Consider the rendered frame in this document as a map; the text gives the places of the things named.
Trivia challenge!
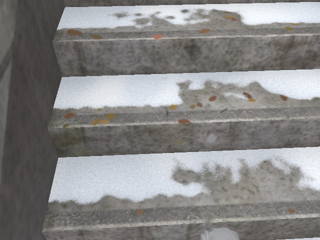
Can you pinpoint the robot right thigh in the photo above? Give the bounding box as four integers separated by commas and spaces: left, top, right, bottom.
200, 227, 239, 240

